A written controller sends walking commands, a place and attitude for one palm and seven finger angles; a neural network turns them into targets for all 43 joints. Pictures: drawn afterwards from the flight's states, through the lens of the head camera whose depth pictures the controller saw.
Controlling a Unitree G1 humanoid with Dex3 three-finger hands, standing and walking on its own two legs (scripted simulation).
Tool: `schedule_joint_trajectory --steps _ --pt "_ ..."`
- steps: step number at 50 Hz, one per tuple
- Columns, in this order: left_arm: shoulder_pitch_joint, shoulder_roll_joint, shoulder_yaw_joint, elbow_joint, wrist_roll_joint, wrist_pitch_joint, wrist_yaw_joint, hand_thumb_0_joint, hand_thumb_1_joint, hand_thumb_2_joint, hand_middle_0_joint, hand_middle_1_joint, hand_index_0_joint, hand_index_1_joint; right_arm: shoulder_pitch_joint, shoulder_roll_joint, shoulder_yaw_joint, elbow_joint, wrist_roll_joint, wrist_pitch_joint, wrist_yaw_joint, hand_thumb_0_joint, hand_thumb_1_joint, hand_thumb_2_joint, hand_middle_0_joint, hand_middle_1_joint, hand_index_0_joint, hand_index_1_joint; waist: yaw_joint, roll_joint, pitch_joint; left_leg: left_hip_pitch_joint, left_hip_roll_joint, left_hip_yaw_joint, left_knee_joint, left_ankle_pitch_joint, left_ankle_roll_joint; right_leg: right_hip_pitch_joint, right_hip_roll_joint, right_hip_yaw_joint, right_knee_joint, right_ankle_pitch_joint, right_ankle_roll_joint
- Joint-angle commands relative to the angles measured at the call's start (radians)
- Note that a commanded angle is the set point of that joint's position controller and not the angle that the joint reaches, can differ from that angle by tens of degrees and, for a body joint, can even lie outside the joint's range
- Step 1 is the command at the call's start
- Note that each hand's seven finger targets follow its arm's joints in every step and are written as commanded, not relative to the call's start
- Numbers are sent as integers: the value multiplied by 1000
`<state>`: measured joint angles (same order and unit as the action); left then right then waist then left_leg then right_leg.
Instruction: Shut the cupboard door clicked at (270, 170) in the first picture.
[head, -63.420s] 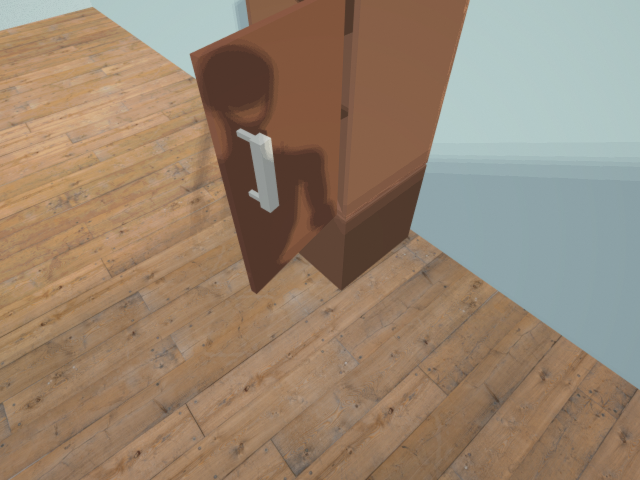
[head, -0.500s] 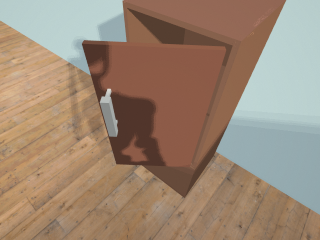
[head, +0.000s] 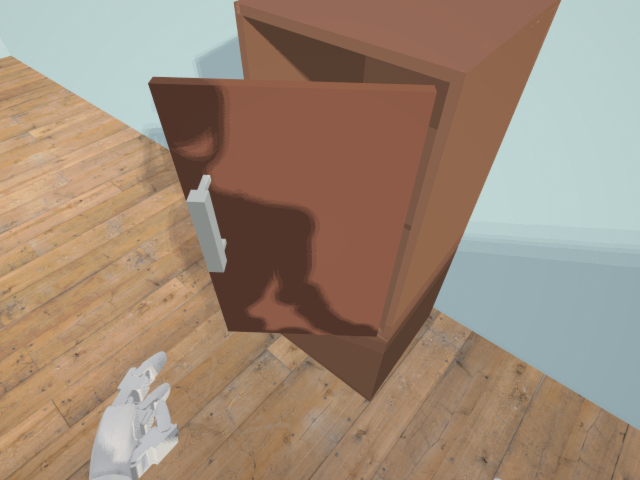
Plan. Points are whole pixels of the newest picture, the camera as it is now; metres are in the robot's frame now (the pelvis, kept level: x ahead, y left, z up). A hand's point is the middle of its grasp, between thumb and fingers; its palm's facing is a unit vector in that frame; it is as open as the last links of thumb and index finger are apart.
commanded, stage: raise the hand and make a fist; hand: left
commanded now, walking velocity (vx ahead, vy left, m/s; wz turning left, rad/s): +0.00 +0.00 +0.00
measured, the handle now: (211, 224) +0.47 +0.18 +0.05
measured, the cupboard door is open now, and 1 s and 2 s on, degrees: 37 37 37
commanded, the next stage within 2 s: bring the fist close to the handle in 1.74 s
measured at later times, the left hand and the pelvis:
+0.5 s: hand (202, 438) +0.18 +0.14 -0.01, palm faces -0.06 -1.00 -0.06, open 4.9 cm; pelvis -0.01 -0.05 -0.08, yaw +0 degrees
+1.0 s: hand (171, 400) +0.21 +0.18 +0.02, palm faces -0.01 -1.00 -0.04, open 3.2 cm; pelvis +0.01 -0.01 -0.05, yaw -1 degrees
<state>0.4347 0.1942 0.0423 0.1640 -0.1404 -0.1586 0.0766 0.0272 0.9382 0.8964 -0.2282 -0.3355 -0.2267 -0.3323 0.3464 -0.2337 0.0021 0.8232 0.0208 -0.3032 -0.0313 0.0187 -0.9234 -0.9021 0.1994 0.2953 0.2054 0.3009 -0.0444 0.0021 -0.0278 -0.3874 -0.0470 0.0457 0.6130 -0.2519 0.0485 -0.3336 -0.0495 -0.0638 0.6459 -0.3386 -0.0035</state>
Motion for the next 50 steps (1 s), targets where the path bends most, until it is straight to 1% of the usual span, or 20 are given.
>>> schedule_joint_trajectory --steps 1,3,4,5,7,8,10,12,14,17,21,24,26,28,29,31,34,37,44,50 --pt "241 -72 12 26 -78 -326 -194 0 900 900 -365 -480 -365 -480 -186 -128 -85 -270 -15 -82 47 0 -900 -900 200 300 200 300 82 -276 0 -249 33 -82 136 -159 -77 -352 54 -45 98 -216 -30" --pt "239 1 72 -5 -109 -499 -333 0 900 900 -402 -520 -402 -520 -221 -140 -104 -324 -20 -62 65 0 -900 -900 200 300 200 300 94 -216 -45 -359 27 -59 265 -156 -77 -411 41 7 194 -228 -42" --pt "270 89 169 6 -106 -529 -364 0 900 900 -420 -540 -420 -540 -217 -138 -117 -353 -12 -47 70 0 -900 -900 200 300 200 300 124 -133 -86 -388 22 -51 304 -133 -69 -398 36 42 237 -200 -53" --pt "285 102 178 -56 -118 -521 -382 0 900 900 -438 -560 -438 -560 -252 -140 -114 -410 -9 -35 69 0 -900 -900 200 300 200 300 144 -65 -131 -398 15 -39 314 -136 -59 -390 36 50 265 -187 -52" --pt "238 129 203 -203 -148 -451 -385 0 900 900 -475 -600 -475 -600 -277 -134 -109 -477 6 -4 52 0 -900 -900 200 300 200 300 149 28 -206 -385 13 -35 316 -160 -45 -382 41 72 277 -193 -47" --pt "192 138 206 -285 -159 -419 -373 0 900 900 -493 -620 -493 -620 -274 -128 -104 -497 11 7 40 0 -900 -900 200 300 200 300 139 67 -219 -378 17 -40 321 -174 -41 -388 43 85 268 -209 -44" --pt "125 156 216 -455 -163 -399 -330 0 900 900 -530 -660 -530 -660 -235 -113 -102 -508 10 19 18 0 -900 -900 200 300 200 300 102 73 -271 -375 27 -52 376 -134 -26 -390 46 131 249 -192 -32" --pt "37 156 177 -599 -150 -432 -308 0 900 900 -567 -700 -567 -700 -199 -103 -90 -498 5 18 4 0 -900 -900 200 300 200 300 53 122 -289 -346 39 -67 427 -76 -17 -422 51 136 261 -93 -23" --pt "-67 150 135 -639 -151 -468 -321 0 900 900 -603 -740 -603 -740 -166 -107 -77 -465 0 13 -14 0 -900 -900 200 300 200 300 -9 47 -264 -375 50 -83 484 -71 -10 -470 57 145 268 -46 -5" --pt "-43 138 113 -540 -170 -465 -398 0 900 900 -658 -800 -658 -800 -161 -117 -70 -426 5 -1 -33 0 -900 -900 200 300 200 300 -21 50 -255 -413 58 -89 523 -77 -11 -479 50 158 264 -23 7" --pt "73 192 205 -426 -198 -311 -472 0 900 900 -732 -880 -732 -880 -176 -108 -68 -436 26 18 -46 0 -900 -900 200 300 200 300 39 -8 -319 -436 54 -82 502 -36 -15 -337 20 206 217 39 39" --pt "121 212 281 -410 -219 -212 -456 0 900 900 -787 -940 -787 -940 -199 -92 -64 -453 30 47 -50 0 -900 -900 200 300 200 300 87 -34 -343 -421 47 -82 465 5 -16 -238 5 216 204 121 63" --pt "117 203 302 -449 -232 -205 -428 0 900 900 -823 -980 -823 -980 -189 -81 -64 -458 26 55 -50 0 -900 -900 200 300 200 300 90 -65 -351 -401 48 -88 431 24 -24 -202 0 192 206 183 65" --pt "118 179 282 -472 -231 -232 -403 0 900 900 -860 -1020 -860 -1020 -185 -78 -63 -456 22 53 -48 0 -900 -900 200 300 200 300 86 -35 -322 -366 48 -88 399 34 -27 -229 8 159 212 204 56" --pt "111 191 289 -468 -222 -248 -388 0 900 900 -878 -1040 -878 -1040 -189 -82 -60 -452 16 53 -47 0 -900 -900 200 300 200 300 89 -47 -314 -362 50 -90 391 38 -24 -241 21 136 225 185 42" --pt "110 150 243 -440 -221 -282 -385 0 900 900 -915 -1080 -915 -1080 -173 -87 -63 -443 15 47 -45 0 -900 -900 200 300 200 300 66 -58 -274 -355 49 -92 371 14 -28 -283 28 113 220 138 32" --pt "75 157 209 -443 -212 -317 -387 0 900 900 -970 -1140 -970 -1140 -173 -109 -60 -446 15 35 -43 0 -900 -900 200 300 200 300 58 -24 -235 -345 49 -90 359 -29 -22 -335 38 106 207 10 14" --pt "67 154 182 -479 -200 -326 -377 0 900 900 -1025 -1200 -1025 -1200 -158 -120 -63 -456 19 23 -41 0 -900 -900 200 300 200 300 60 25 -267 -278 50 -93 311 -40 -18 -355 58 57 215 -52 -13" --pt "35 185 203 -534 -173 -281 -299 0 900 900 -1153 -1340 -1153 -1340 -150 -127 -50 -470 16 42 -41 0 -900 -900 200 300 200 300 60 68 -256 -201 58 -113 231 -62 -20 -330 82 1 208 -39 -25" --pt "1 152 153 -515 -155 -214 -295 0 900 900 -1263 -1460 -1263 -1460 -142 -133 -34 -487 18 61 -30 0 -900 -900 200 300 200 300 42 80 -208 -160 68 -127 189 -57 -29 -318 87 -20 187 -5 -25"
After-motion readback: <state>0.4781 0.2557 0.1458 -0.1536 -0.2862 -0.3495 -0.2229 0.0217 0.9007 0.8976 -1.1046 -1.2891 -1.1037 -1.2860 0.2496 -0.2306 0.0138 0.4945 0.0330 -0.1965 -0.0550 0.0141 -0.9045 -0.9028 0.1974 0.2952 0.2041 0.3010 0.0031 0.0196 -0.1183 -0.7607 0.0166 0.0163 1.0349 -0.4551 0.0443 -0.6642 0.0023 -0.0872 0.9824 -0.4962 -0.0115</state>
